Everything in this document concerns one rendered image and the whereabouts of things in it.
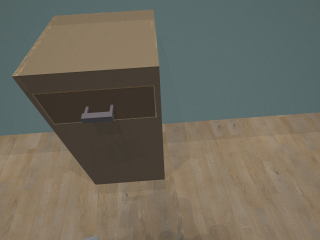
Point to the drawer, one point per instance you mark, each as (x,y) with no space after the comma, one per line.
(129,102)

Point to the handle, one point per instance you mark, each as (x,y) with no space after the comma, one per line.
(95,117)

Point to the cabinet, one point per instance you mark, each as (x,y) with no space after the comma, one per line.
(100,51)

